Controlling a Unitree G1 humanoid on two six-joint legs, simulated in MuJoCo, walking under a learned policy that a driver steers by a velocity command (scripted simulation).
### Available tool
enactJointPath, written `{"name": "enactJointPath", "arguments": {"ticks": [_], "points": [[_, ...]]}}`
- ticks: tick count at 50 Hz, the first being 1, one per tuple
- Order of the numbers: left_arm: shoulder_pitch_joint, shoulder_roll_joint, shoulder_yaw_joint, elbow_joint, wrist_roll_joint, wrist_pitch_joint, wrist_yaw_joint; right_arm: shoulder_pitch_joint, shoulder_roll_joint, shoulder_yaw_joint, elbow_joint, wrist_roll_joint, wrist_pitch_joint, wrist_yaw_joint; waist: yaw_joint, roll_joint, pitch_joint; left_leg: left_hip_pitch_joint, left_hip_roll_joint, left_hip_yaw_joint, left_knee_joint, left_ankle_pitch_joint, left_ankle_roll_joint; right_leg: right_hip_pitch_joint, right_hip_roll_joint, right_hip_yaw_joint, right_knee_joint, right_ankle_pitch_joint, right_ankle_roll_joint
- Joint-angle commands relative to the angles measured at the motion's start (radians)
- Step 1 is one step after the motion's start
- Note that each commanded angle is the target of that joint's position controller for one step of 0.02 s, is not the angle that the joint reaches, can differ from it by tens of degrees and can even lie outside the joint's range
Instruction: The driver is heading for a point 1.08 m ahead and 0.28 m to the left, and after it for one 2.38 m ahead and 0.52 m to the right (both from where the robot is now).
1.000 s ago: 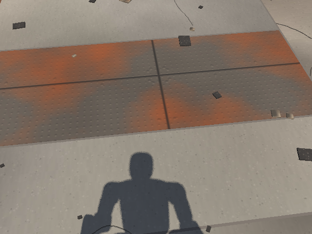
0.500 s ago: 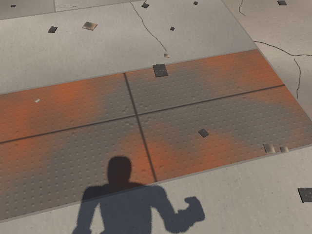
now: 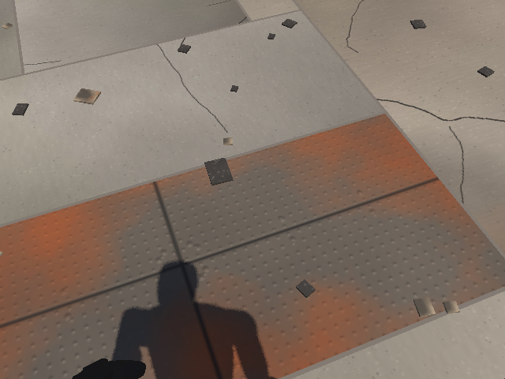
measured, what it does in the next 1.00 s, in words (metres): walks ahead, turning left: left foot, then right foot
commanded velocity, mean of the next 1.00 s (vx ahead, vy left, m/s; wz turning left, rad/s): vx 0.24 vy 0.00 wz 0.46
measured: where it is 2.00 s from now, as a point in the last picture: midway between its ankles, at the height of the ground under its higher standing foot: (164, 342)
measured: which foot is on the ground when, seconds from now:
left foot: up 0.00-0.46, down 0.48-0.94, up 0.96-1.00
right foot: down 0.00-0.48, up 0.50-0.94, down 0.96-1.00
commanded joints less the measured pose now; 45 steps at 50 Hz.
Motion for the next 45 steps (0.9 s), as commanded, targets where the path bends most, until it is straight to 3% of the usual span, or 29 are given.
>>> {"name": "enactJointPath", "arguments": {"ticks": [1,2,3,4,5,6,9,14,17,20,22,23,24,25,26,27,28,29,30,31,34,36,38,40,42,45], "points": [[0.443,0.302,0.092,0.058,0.013,-0.002,0.024,0.090,-0.058,-0.011,-0.096,0.032,-0.005,-0.007,0.166,-0.252,-0.379,-0.580,-0.028,-0.010,0.711,-0.106,0.051,0.757,-0.471,0.689,-0.211,-0.164,-0.183],[0.359,0.209,0.073,0.042,-0.011,0.006,0.018,0.014,-0.144,-0.035,-0.080,0.006,0.010,-0.013,0.147,-0.081,-0.233,-0.630,0.042,-0.078,0.762,-0.027,0.062,0.622,-0.406,0.597,-0.233,-0.267,-0.148],[0.274,0.146,0.056,0.032,-0.019,0.003,0.015,-0.038,-0.121,-0.034,-0.092,0.003,0.009,-0.004,0.119,-0.060,-0.108,-0.628,0.076,-0.082,0.733,0.062,0.061,0.478,-0.359,0.452,-0.279,-0.240,-0.120],[0.235,0.112,0.048,0.031,-0.019,-0.003,0.014,-0.057,-0.099,-0.032,-0.092,0.001,0.014,0.003,0.098,-0.060,-0.058,-0.597,0.102,-0.075,0.699,0.114,0.055,0.391,-0.314,0.349,-0.318,-0.175,-0.089],[0.232,0.098,0.044,0.040,-0.023,-0.010,0.019,-0.060,-0.095,-0.036,-0.090,-0.014,0.026,0.010,0.080,-0.080,-0.028,-0.574,0.117,-0.069,0.680,0.136,0.046,0.334,-0.282,0.267,-0.338,-0.109,-0.068],[0.234,0.093,0.043,0.048,-0.026,-0.017,0.022,-0.049,-0.081,-0.035,-0.088,-0.021,0.040,0.019,0.062,-0.090,-0.022,-0.553,0.124,-0.063,0.675,0.155,0.035,0.302,-0.261,0.207,-0.352,-0.065,-0.056],[0.278,0.110,0.050,0.071,-0.036,-0.041,0.025,-0.105,-0.064,-0.038,-0.113,-0.023,0.062,0.034,0.049,-0.069,-0.015,-0.612,0.133,-0.048,0.672,0.231,0.018,0.311,-0.252,0.101,-0.376,0.068,-0.059],[0.347,0.105,0.050,0.105,-0.030,-0.041,0.028,-0.272,-0.056,-0.033,-0.175,-0.023,0.067,0.049,0.071,-0.060,0.029,-0.724,0.138,-0.017,0.520,0.388,-0.002,0.356,-0.228,-0.036,-0.383,0.176,-0.063],[0.337,0.117,0.048,0.111,-0.038,-0.034,0.040,-0.353,-0.022,-0.014,-0.206,-0.028,0.058,0.054,0.073,-0.061,0.058,-0.603,0.092,0.080,0.282,0.458,-0.001,0.327,-0.200,-0.159,-0.293,0.536,-0.043],[0.371,0.152,0.058,0.128,-0.043,-0.019,0.055,-0.322,-0.041,-0.015,-0.209,-0.039,0.053,0.056,0.072,-0.101,0.001,-0.494,0.027,0.137,0.185,0.421,0.028,0.407,-0.210,-0.189,-0.152,0.727,-0.026],[0.345,0.178,0.071,0.117,-0.047,0.000,0.068,-0.208,-0.081,-0.031,-0.188,-0.046,0.046,0.050,0.027,-0.124,-0.065,-0.385,-0.023,0.138,0.142,0.338,0.068,0.434,-0.219,-0.186,0.040,0.824,-0.023],[0.327,0.182,0.075,0.106,-0.050,0.012,0.068,-0.118,-0.108,-0.043,-0.166,-0.052,0.034,0.043,-0.010,-0.101,-0.123,-0.289,-0.041,0.120,0.058,0.370,0.091,0.425,-0.211,-0.181,0.210,0.733,-0.012],[0.314,0.187,0.078,0.093,-0.060,0.018,0.062,-0.040,-0.155,-0.060,-0.149,-0.064,0.016,0.026,-0.064,-0.014,-0.178,-0.143,0.003,0.058,-0.081,0.641,0.126,0.338,-0.161,-0.194,0.464,0.464,0.034],[0.405,0.077,0.055,0.054,-0.045,0.024,0.054,-0.069,-0.266,-0.083,-0.158,-0.052,0.010,0.015,0.036,0.186,-0.260,0.134,0.297,-0.226,0.126,1.451,0.205,0.026,-0.034,-0.176,0.767,-0.568,0.072],[0.457,0.084,0.053,0.042,-0.060,0.048,0.057,-0.031,-0.325,-0.101,-0.181,-0.003,0.027,0.011,0.015,0.177,-0.434,0.247,0.464,-0.495,0.079,1.690,0.401,-0.113,0.064,0.012,0.980,-0.629,0.104],[0.409,0.111,0.053,0.043,-0.043,0.061,0.060,-0.104,-0.281,-0.096,-0.214,0.020,0.051,-0.001,0.015,0.057,-0.394,0.146,0.433,-0.429,0.007,1.442,0.391,-0.133,-0.001,0.086,0.969,-0.520,0.105],[0.339,0.112,0.053,0.029,-0.038,0.068,0.060,-0.195,-0.213,-0.077,-0.232,0.021,0.070,-0.010,0.031,0.030,-0.255,-0.010,0.370,-0.368,-0.041,1.193,0.356,-0.145,-0.023,0.091,0.917,-0.450,0.104],[0.291,0.119,0.056,0.019,-0.026,0.075,0.062,-0.244,-0.165,-0.062,-0.237,0.012,0.083,-0.015,0.056,0.000,-0.167,-0.112,0.306,-0.333,-0.076,1.039,0.303,-0.149,-0.039,0.098,0.854,-0.399,0.105],[0.290,0.125,0.060,0.011,-0.014,0.092,0.063,-0.262,-0.142,-0.055,-0.241,0.011,0.092,-0.020,0.075,0.019,-0.130,-0.194,0.265,-0.299,-0.099,0.970,0.273,-0.122,-0.042,0.103,0.807,-0.369,0.107],[0.306,0.122,0.061,0.012,-0.010,0.113,0.063,-0.266,-0.138,-0.051,-0.242,0.005,0.096,-0.020,0.087,0.031,-0.133,-0.240,0.244,-0.281,-0.108,0.948,0.249,-0.083,-0.029,0.100,0.784,-0.355,0.106],[0.312,0.098,0.056,-0.001,-0.024,0.148,0.064,-0.279,-0.189,-0.064,-0.257,-0.010,0.096,-0.010,0.099,0.042,-0.179,-0.285,0.216,-0.286,-0.116,0.853,0.214,-0.049,0.005,0.104,0.750,-0.329,0.104],[0.297,0.101,0.058,-0.013,-0.015,0.151,0.057,-0.296,-0.187,-0.065,-0.266,-0.012,0.101,-0.009,0.099,0.076,-0.190,-0.328,0.162,-0.309,-0.187,0.358,0.179,-0.041,-0.008,0.111,0.655,-0.271,0.106],[0.268,0.122,0.063,-0.034,0.000,0.150,0.042,-0.300,-0.199,-0.073,-0.272,-0.009,0.112,-0.011,0.088,0.156,-0.172,-0.345,0.132,-0.384,-0.276,-0.085,0.159,-0.040,-0.003,0.092,0.556,-0.273,0.121],[0.279,0.137,0.065,-0.031,-0.007,0.143,0.031,-0.287,-0.210,-0.079,-0.271,-0.013,0.117,-0.008,0.082,0.174,-0.163,-0.336,0.150,-0.422,-0.327,-0.198,0.152,-0.006,0.009,0.065,0.470,-0.313,0.124],[0.306,0.125,0.060,-0.022,-0.014,0.129,0.026,-0.278,-0.213,-0.082,-0.263,-0.019,0.117,-0.005,0.087,0.175,-0.159,-0.345,0.154,-0.410,-0.344,-0.220,0.138,0.078,0.024,0.036,0.367,-0.354,0.103],[0.440,0.120,0.055,0.020,-0.021,0.110,0.028,-0.309,-0.184,-0.080,-0.262,-0.022,0.122,0.002,0.131,0.194,-0.123,-0.431,0.121,-0.347,-0.364,-0.194,0.093,0.292,0.074,-0.041,0.138,-0.431,0.037]]}}
Keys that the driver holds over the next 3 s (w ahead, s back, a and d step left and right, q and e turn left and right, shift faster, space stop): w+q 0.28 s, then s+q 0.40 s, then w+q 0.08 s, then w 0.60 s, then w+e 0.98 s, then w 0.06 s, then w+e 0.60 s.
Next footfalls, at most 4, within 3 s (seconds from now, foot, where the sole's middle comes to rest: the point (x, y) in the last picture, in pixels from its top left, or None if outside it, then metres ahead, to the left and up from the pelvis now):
0.48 left None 0.37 0.11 -0.76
0.96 right None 0.32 -0.08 -0.76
1.42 left None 0.40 0.24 -0.76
1.92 right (175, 279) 0.75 0.21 -0.76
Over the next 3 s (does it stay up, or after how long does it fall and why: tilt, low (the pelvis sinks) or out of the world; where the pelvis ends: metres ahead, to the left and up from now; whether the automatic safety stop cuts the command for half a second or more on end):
stays up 1.16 0.26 -0.01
